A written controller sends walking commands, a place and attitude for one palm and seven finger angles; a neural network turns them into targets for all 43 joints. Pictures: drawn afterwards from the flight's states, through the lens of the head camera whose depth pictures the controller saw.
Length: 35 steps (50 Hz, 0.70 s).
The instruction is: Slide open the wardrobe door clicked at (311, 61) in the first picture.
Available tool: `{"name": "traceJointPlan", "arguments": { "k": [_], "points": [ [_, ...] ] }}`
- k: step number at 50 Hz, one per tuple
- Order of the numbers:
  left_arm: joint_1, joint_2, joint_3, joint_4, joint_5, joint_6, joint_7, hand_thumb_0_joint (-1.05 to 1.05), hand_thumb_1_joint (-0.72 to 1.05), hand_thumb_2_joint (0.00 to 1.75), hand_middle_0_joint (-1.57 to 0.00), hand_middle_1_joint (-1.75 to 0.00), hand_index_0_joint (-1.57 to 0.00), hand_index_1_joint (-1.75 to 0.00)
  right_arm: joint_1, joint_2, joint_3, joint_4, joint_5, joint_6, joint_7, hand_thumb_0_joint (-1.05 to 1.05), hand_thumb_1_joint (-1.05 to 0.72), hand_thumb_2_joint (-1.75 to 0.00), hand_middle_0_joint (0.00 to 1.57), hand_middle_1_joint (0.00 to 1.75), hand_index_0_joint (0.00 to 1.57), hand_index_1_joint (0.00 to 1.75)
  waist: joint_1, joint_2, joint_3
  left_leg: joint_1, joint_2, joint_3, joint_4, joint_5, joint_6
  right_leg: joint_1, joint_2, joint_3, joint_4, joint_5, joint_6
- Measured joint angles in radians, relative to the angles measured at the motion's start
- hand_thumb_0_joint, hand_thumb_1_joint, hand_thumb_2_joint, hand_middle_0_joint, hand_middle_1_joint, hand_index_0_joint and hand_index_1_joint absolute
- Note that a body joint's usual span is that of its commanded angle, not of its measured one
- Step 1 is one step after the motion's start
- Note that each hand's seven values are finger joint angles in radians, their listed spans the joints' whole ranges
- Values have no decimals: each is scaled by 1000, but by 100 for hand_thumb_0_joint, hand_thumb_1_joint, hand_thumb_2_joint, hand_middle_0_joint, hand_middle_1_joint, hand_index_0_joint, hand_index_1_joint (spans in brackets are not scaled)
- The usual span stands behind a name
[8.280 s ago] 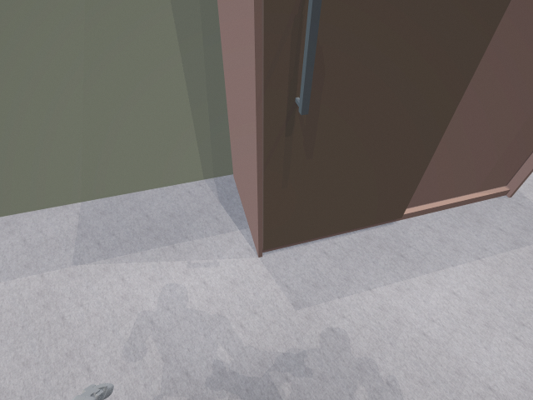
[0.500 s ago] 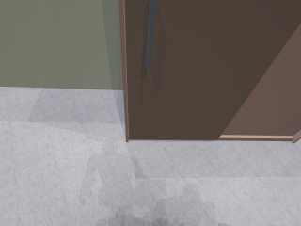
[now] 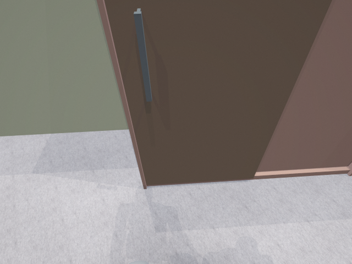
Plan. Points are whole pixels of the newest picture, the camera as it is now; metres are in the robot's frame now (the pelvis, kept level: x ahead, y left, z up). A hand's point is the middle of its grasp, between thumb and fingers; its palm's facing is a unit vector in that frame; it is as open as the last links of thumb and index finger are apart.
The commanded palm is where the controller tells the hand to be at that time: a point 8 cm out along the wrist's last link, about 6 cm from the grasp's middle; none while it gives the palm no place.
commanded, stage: take the last steps up to it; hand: left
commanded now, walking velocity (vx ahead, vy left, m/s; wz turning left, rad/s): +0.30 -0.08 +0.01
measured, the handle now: (144, 59) +0.71 +0.13 +0.14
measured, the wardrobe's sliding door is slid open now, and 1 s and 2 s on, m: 0.00 0.00 0.00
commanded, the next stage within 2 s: come to a stop and stand still in 0.48 s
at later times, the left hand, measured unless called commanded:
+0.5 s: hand out of the picture +0.11 +0.17 -0.19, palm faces +0.05 -0.99 -0.13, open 7.4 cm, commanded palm none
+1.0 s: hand (133, 212) +0.32 +0.15 -0.18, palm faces +0.02 -0.97 -0.23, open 7.3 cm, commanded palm none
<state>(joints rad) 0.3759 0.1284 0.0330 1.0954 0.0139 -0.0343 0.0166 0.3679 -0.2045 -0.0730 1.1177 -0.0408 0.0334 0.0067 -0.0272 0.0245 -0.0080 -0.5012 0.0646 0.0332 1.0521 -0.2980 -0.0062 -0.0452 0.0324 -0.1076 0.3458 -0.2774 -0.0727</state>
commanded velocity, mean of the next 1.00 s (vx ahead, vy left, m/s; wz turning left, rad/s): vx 0.04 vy -0.01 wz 0.00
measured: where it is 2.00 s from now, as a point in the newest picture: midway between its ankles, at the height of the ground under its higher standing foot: outside the picture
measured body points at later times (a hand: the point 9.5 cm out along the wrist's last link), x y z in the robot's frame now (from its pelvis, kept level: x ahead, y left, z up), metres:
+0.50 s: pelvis +0.17 +0.02 -0.01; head +0.18 +0.03 +0.44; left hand +0.11 +0.22 -0.18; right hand +0.28 -0.20 -0.15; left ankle +0.21 +0.10 -0.74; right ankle +0.11 -0.10 -0.66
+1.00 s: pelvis +0.22 -0.02 -0.02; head +0.26 -0.03 +0.43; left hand +0.32 +0.20 -0.16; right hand +0.23 -0.26 -0.18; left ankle +0.19 +0.09 -0.70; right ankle +0.31 -0.16 -0.74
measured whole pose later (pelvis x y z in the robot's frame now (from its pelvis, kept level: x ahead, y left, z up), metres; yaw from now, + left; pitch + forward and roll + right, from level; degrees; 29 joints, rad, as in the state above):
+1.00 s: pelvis +0.22 -0.02 -0.02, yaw +0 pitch -1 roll +1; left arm 0.11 0.15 0.04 0.97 0.03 0.02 0.04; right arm 0.23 -0.17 -0.07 1.04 -0.01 0.06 -0.01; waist -0.01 0.00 0.12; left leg -0.37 0.00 0.04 0.95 -0.52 -0.03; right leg -0.37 -0.12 -0.11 0.54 -0.14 0.01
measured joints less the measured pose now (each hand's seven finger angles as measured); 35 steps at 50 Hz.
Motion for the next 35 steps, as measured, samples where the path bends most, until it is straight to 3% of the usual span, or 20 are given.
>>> {"name": "traceJointPlan", "arguments": {
  "k": [7,12,15,17,20,23,25,29,35],
  "points": [
    [102,-54,-21,70,6,-27,7,1,91,90,-20,-30,-19,-30,-95,18,-2,-20,3,-10,3,1,-91,-90,20,30,19,30,27,7,32,-88,42,12,-19,81,-17,77,30,-10,-59,-30,-8],
    [148,-76,-27,102,12,-34,14,1,91,90,-20,-30,-20,-30,-204,50,11,-42,8,-25,6,1,-91,-90,19,30,19,30,69,-8,55,-58,33,51,-187,55,-3,121,30,1,-55,-86,1],
    [164,-77,-27,117,11,-31,15,1,91,90,-20,-30,-20,-30,-269,72,22,-64,12,-48,2,1,-91,-90,19,30,19,30,85,-27,71,9,-1,85,-331,51,21,139,16,8,-5,-148,15],
    [176,-80,-26,128,5,-27,13,1,91,90,-20,-30,-20,-30,-295,82,30,-82,10,-74,-5,1,-91,-90,20,30,20,30,80,-29,75,88,-24,106,-441,127,45,107,5,11,138,-209,25],
    [143,-69,-23,125,-5,-3,8,1,91,90,-20,-30,-20,-30,-306,102,40,-99,11,-101,-15,1,-91,-90,20,30,20,30,77,-50,83,124,-31,140,-391,55,77,-98,-28,53,617,-227,38],
    [77,-39,-7,92,5,15,1,1,91,90,-20,-30,-20,-30,-267,111,42,-94,18,-105,-24,0,-91,-90,20,30,20,30,65,-53,71,203,-31,151,-454,36,66,-277,-66,52,837,-170,59],
    [26,-16,5,52,10,20,-2,1,91,90,-20,-30,-19,-30,-242,100,15,-111,35,-123,-40,-4,-94,-90,20,30,20,30,52,-56,61,244,-35,149,-510,51,62,-366,-99,50,830,-124,74],
    [-71,22,27,-31,13,23,-8,1,91,90,-19,-30,-19,-30,-195,50,14,-98,18,-103,-33,-5,-96,-90,20,30,20,30,42,-56,33,296,-34,135,-584,62,53,-451,-152,48,666,-25,98],
    [-175,66,28,-84,11,22,-3,1,93,90,-19,-30,-19,-30,-119,37,22,-59,9,-67,-29,-2,-93,-90,20,30,20,30,14,-50,44,337,-19,108,-580,23,13,-372,-152,39,324,88,123]
  ]
}}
